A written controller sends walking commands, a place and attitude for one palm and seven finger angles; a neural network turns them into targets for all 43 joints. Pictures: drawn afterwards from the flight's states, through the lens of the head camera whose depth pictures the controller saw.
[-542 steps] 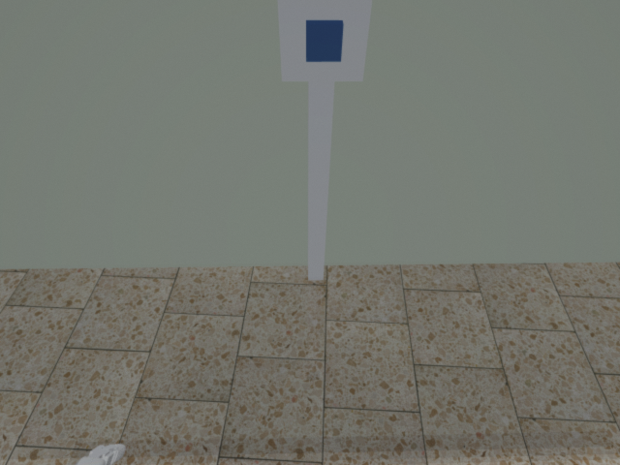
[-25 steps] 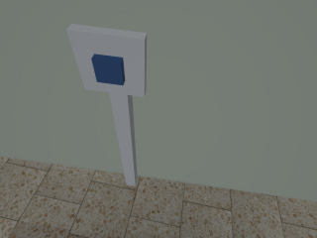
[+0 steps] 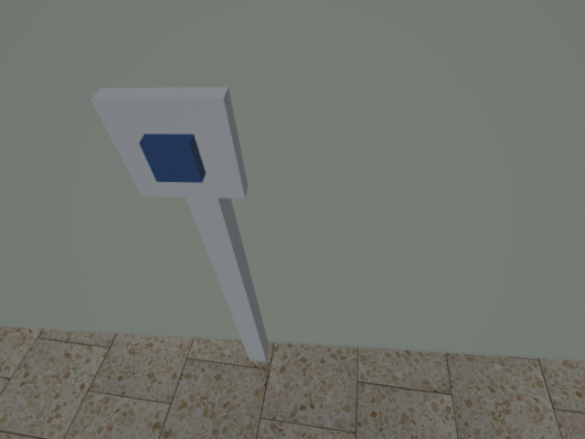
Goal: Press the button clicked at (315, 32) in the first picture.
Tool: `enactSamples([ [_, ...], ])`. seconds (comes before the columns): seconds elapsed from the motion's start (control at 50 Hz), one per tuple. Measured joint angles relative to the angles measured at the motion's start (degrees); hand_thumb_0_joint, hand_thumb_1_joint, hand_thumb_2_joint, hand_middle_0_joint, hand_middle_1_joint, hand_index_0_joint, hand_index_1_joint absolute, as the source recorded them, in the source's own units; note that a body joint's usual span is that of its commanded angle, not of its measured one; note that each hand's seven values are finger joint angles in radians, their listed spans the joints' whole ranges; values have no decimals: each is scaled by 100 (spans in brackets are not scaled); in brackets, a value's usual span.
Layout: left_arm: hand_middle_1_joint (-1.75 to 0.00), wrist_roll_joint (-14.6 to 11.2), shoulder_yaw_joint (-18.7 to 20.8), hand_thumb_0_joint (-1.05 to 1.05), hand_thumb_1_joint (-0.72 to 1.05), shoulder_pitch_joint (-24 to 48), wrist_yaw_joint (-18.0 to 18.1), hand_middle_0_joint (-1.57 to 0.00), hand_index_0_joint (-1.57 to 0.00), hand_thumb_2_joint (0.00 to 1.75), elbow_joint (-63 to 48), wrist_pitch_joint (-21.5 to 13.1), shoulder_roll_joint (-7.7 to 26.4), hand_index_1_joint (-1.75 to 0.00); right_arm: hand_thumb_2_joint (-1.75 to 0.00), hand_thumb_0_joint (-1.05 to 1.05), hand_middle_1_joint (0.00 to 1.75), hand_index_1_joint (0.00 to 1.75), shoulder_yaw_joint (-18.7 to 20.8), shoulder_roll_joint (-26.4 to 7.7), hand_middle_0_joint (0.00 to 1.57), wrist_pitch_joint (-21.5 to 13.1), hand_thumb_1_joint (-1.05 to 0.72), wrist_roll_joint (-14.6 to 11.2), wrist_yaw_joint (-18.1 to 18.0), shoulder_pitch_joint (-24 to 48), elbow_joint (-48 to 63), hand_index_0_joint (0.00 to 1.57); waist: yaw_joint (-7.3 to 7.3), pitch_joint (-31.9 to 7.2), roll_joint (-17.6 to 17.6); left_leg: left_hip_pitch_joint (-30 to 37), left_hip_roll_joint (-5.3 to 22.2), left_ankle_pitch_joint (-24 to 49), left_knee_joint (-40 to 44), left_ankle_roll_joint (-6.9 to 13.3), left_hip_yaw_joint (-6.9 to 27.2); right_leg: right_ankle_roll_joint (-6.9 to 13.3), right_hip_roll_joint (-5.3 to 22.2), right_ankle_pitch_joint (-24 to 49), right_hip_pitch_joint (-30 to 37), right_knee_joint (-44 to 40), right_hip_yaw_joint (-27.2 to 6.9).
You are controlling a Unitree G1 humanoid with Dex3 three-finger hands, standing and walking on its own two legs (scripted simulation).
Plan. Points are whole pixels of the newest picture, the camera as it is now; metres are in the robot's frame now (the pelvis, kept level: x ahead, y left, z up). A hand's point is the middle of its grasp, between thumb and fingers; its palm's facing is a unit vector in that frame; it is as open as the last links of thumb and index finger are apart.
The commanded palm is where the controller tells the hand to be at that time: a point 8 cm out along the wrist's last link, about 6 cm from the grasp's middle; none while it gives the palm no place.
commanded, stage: look again from close up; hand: left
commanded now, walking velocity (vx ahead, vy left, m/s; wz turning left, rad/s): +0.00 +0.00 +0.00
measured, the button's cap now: (175, 157) +0.46 +0.20 +0.16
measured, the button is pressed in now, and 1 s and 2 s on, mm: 0 0 0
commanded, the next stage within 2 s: raise the hand and make a fist in 0.40 s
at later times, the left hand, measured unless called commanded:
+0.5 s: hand out of the picture +0.02 +0.15 -0.17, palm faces +0.01 -0.98 -0.21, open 7.4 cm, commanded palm +0.11 +0.20 -0.07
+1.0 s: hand out of the picture +0.13 +0.17 -0.01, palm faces +0.06 -1.00 -0.01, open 4.8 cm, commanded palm +0.12 +0.22 +0.00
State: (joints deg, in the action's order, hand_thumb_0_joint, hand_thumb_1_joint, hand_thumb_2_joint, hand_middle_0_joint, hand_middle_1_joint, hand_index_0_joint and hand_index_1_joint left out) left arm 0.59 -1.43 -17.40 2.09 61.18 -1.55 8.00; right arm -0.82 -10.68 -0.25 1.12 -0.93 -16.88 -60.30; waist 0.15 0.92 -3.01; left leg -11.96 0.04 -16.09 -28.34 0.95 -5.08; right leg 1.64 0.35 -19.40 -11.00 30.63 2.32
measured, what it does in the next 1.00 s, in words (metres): lowers itself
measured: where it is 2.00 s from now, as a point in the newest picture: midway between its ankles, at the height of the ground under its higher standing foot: outside the picture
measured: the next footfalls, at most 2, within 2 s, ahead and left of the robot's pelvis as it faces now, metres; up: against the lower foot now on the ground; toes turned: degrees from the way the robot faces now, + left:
none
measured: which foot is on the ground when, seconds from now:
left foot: down 0.00-1.00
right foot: down 0.00-1.00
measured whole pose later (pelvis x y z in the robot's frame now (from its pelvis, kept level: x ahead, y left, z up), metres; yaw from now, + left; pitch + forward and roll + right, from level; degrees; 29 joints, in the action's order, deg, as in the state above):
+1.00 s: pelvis -0.04 -0.02 -0.06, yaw +3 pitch +8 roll +0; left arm -14.0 6.0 -27.9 -15.4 0.9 -24.4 10.7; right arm 1.9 -14.9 -11.3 -1.7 -3.4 -9.2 -27.1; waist -2.0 -5.9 0.3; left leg -39.3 1.4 -24.9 -56.3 -0.3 -0.4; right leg 3.4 0.1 -28.3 -36.0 56.3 6.3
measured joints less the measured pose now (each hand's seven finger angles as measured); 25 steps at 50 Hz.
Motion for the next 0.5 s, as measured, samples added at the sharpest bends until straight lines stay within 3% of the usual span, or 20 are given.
enactSamples([
  [0.24, -30, -8, 42, 0, 91, 249, 8, -20, -20, 90, 43, -9, 165, -30, -90, 0, 30, 30, -42, 121, 20, -39, -91, -6, -50, 109, -330, 20, -4, 5, 229, 192, 122, 26, 196, -143, 31, 123, -137, 37, 202, -232, 26],
  [0.5, -30, 2, 57, 0, 91, 143, -13, -20, -20, 90, 189, 24, 129, -30, -90, 0, 30, 30, -16, 139, 20, -28, -91, -16, -105, 286, -414, 20, -56, 52, 328, 279, 226, 3, 262, -226, 42, 191, -248, 75, 333, -411, 31],
])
